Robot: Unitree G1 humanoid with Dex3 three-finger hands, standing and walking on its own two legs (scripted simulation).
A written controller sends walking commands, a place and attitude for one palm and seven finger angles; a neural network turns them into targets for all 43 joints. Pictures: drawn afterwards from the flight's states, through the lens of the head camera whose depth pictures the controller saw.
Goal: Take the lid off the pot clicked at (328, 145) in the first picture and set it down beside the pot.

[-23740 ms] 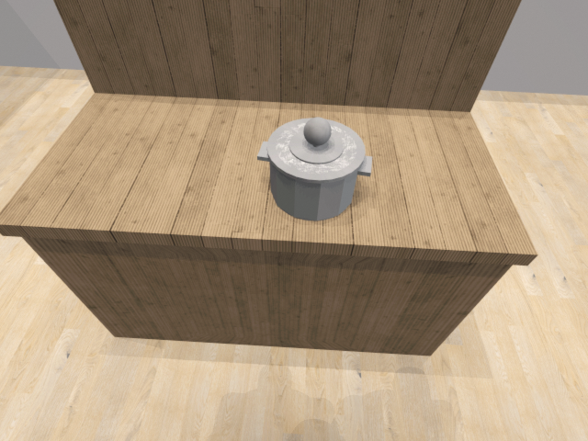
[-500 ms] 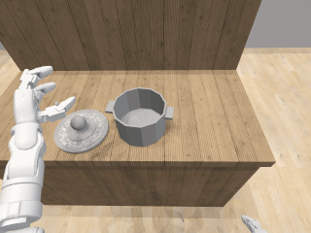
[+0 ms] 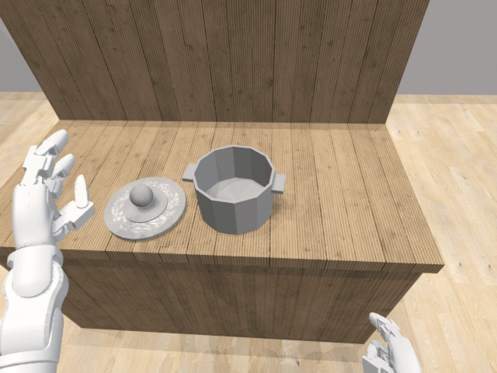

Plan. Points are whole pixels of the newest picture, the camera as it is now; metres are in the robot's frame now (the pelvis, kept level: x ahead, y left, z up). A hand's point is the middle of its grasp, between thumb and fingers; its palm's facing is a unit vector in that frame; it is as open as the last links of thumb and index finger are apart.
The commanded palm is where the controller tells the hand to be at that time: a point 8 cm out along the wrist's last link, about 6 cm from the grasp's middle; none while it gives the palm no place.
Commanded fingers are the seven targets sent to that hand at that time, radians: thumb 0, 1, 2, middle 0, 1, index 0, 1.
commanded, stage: draw the hand back to the body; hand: left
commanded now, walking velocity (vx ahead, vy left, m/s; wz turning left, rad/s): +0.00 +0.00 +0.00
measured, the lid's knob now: (141, 195) +0.50 +0.32 -0.06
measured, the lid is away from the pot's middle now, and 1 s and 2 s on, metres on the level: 0.23 0.23 0.23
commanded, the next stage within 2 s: step back with the hand held close in 0.78 s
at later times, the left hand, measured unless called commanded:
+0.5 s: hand (64, 267) +0.20 +0.24 +0.15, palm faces +0.40 -0.85 -0.35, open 7.4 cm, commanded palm +0.14 +0.28 +0.17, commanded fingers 0.00 0.90 0.90 -0.20 -0.30 -0.20 -0.30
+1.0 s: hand (41, 272) +0.18 +0.26 +0.17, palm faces +0.40 -0.81 -0.43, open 7.4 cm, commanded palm +0.12 +0.29 +0.17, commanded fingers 0.00 0.90 0.90 -0.20 -0.30 -0.20 -0.30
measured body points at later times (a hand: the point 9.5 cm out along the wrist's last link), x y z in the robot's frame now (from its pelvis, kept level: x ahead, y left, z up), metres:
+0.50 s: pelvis -0.01 +0.00 +0.00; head -0.02 -0.02 +0.45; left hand +0.17 +0.29 +0.17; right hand +0.18 -0.22 -0.09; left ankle -0.03 +0.13 -0.75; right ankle +0.00 -0.13 -0.75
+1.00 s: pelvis -0.01 +0.01 +0.00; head +0.00 +0.00 +0.45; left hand +0.15 +0.30 +0.19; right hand +0.19 -0.20 -0.09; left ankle -0.03 +0.13 -0.75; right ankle +0.00 -0.13 -0.75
